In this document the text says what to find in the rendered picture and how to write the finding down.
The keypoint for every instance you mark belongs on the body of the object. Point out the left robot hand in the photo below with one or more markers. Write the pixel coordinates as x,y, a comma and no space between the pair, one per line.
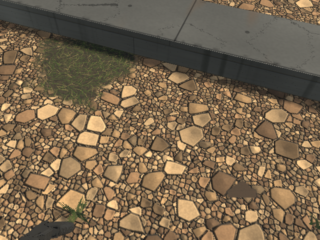
49,230

